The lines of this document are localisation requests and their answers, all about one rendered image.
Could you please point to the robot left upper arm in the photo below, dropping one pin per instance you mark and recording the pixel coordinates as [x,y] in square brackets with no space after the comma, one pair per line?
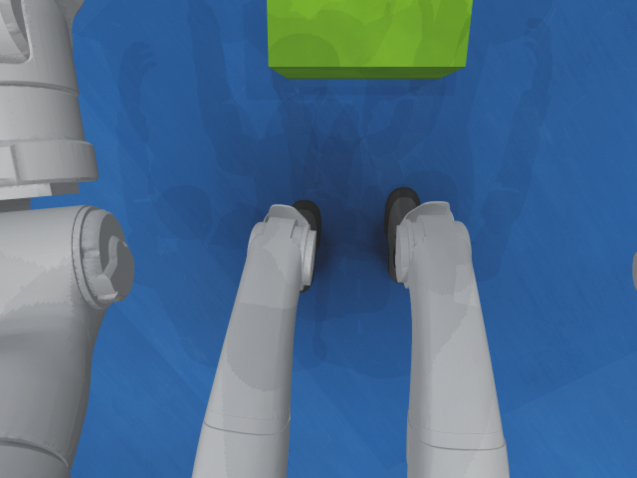
[60,269]

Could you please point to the left robot forearm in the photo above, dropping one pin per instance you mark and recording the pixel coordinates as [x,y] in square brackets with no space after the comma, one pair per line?
[43,150]

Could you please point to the carton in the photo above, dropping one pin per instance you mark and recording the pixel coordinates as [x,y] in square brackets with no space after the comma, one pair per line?
[368,39]

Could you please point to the right robot foot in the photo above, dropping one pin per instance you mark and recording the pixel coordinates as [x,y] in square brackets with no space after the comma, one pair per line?
[399,202]

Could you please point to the robot left thigh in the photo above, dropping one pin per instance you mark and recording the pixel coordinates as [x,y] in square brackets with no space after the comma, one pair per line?
[246,428]

